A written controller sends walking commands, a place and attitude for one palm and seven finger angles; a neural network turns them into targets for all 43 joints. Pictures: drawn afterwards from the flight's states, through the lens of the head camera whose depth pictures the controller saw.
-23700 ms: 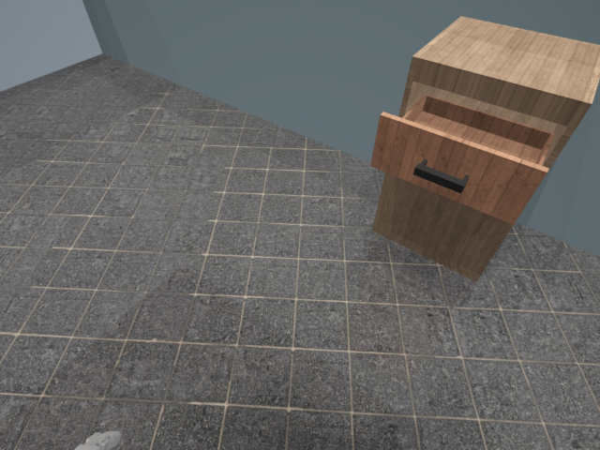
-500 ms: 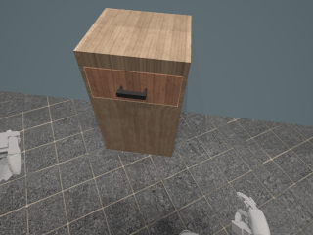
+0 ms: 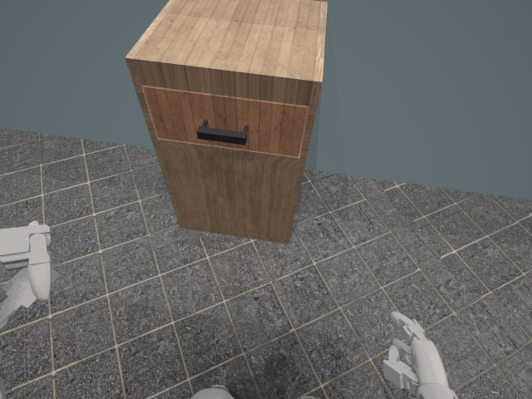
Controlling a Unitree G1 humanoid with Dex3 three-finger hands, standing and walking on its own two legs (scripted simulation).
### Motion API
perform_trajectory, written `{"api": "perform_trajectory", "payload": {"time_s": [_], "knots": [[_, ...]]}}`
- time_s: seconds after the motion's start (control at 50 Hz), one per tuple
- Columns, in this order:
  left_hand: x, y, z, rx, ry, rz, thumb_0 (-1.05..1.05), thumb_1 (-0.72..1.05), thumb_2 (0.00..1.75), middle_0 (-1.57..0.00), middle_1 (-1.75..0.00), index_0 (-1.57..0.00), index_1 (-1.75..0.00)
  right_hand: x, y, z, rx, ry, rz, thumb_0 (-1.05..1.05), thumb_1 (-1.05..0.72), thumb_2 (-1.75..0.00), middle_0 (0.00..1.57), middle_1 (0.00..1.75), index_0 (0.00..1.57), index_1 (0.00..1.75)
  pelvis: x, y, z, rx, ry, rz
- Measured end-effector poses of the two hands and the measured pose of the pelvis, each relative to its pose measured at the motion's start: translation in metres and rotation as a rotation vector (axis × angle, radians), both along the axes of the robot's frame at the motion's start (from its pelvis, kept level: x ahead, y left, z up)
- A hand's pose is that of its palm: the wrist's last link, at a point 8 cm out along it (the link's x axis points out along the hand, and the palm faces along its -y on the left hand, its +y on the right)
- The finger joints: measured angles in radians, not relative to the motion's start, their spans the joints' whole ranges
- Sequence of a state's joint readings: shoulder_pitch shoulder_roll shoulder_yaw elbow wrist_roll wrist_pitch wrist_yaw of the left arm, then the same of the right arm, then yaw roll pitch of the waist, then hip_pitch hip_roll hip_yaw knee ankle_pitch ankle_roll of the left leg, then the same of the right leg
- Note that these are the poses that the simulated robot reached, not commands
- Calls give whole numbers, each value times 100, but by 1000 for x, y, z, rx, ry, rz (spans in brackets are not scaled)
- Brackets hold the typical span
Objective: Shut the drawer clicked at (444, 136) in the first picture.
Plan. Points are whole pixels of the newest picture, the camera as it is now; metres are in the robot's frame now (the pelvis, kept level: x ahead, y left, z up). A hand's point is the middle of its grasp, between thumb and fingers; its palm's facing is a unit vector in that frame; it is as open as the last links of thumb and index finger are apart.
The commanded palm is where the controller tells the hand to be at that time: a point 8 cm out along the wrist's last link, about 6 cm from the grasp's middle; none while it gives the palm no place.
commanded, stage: step back with the hand held close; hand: left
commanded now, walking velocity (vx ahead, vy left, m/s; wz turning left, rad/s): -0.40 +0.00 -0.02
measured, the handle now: (223, 130) +0.77 +0.14 -0.13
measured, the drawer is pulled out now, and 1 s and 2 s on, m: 0.00 0.00 0.00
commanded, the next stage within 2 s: stop stepping back and stand still in 0.24 s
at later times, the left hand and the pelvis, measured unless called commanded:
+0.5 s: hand out of the picture +0.09 +0.23 +0.18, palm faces +0.30 -0.85 -0.44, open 3.2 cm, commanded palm +0.03 +0.27 +0.19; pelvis -0.12 +0.00 +0.01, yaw -3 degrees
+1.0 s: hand out of the picture +0.06 +0.23 +0.18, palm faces +0.33 -0.84 -0.42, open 3.2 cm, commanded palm +0.01 +0.28 +0.19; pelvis -0.14 +0.00 +0.01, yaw -3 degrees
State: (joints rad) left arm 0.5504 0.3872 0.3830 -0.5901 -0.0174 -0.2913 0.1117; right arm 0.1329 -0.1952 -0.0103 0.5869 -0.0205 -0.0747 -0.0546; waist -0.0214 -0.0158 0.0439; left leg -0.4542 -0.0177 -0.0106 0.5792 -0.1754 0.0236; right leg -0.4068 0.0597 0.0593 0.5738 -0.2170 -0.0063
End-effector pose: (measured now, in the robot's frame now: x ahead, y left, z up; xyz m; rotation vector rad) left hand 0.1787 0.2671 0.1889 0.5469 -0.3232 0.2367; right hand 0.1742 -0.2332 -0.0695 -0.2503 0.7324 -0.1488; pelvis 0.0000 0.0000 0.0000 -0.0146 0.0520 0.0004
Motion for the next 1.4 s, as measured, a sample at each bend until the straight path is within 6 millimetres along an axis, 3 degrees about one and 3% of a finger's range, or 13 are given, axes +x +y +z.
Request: {"api": "perform_trajectory", "payload": {"time_s": [0.08, 0.18, 0.28, 0.44, 0.56, 0.72, 0.94, 1.14, 1.18, 1.22, 1.26, 1.34, 1.4], "knots": [[-17, -4, 2, 14, 25, -53, 1, 88, 90, -141, -160, -141, -160, -19, -8, 7, -11, -1, -52, 1, -90, -90, 21, 30, 21, 30, -15, 2, 1, -6, 4, 12], [-49, 24, 8, 42, -11, -7, 1, 88, 90, -141, -160, -141, -160, -48, -8, 13, -76, 38, -71, 1, -90, -90, 21, 30, 21, 30, -32, 12, 0, -6, 20, 35], [-79, 43, 6, 10, -5, 79, 1, 88, 90, -141, -160, -141, -160, -73, 10, 16, -70, 30, -32, 1, -90, -90, 20, 30, 20, 30, -55, 17, 8, -26, 11, 34], [-115, 18, 10, -56, -8, 37, 1, 89, 90, -141, -160, -141, -160, -108, 32, 19, 21, -45, 33, 1, -90, -90, 21, 30, 21, 30, -96, 9, 12, -24, 3, -37], [-131, -1, 8, -43, 23, -17, 1, 89, 90, -141, -160, -141, -160, -144, 15, 11, 30, -35, -5, 1, -90, -90, 21, 30, 21, 30, -123, 2, 8, -8, -18, -62], [-145, 23, 4, -72, -20, 61, 1, 89, 90, -141, -160, -141, -160, -187, -14, 12, -56, 1, -112, 1, -90, -90, 21, 30, 21, 30, -127, 9, 7, 13, -36, -40], [-159, 2, 5, -54, 11, 23, 1, 89, 90, -141, -160, -141, -160, -190, -12, 9, -12, -23, -74, 1, -90, -90, 21, 30, 21, 30, -139, 0, 9, -4, -56, -43], [-150, 20, -5, -84, 50, 80, 1, 89, 90, -141, -160, -141, -160, -167, 3, 14, 1, -53, -62, 1, -90, -90, 21, 30, 21, 30, -134, 8, 12, 5, -61, -52], [-139, 23, -30, -78, 152, 64, 1, 89, 90, -141, -160, -141, -160, -162, 4, 7, 22, -42, -12, 1, -90, -90, 21, 30, 21, 30, -137, 11, 10, 2, -47, -34], [-128, 30, -85, -130, 385, 94, 0, 89, 90, -140, -159, -139, -158, -160, 1, -6, 40, 11, 11, 1, -90, -90, 21, 30, 21, 30, -141, 15, 6, 4, -40, -26], [-132, 31, -149, -203, 646, 141, 0, 90, 90, -137, -156, -136, -156, -165, -1, -18, 51, 60, 2, 0, -90, -90, 21, 30, 21, 30, -144, 18, 3, 4, -40, -24], [-182, 9, -253, -338, 1079, 186, 0, 90, 90, -127, -146, -126, -146, -195, -3, -28, 42, 169, -24, 0, -90, -90, 21, 30, 21, 30, -148, 17, 2, 9, -60, -25], [-235, -17, -301, -425, 1325, 189, 1, 91, 90, -117, -136, -117, -136, -228, -6, -32, 19, 286, -45, 0, -90, -90, 21, 30, 21, 30, -151, 15, 4, 8, -74, -27]]}}
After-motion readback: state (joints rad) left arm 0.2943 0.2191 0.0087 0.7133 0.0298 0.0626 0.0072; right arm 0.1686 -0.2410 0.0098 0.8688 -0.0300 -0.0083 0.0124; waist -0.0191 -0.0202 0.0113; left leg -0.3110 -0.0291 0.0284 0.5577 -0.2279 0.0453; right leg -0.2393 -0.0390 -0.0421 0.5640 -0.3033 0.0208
